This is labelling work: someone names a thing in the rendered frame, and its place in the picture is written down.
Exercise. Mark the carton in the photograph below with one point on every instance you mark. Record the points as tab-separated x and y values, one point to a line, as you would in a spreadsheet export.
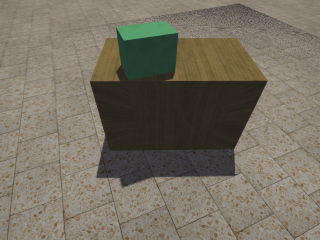
147	49

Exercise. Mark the pedestal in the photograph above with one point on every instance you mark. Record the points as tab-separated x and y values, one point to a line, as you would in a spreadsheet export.
204	104

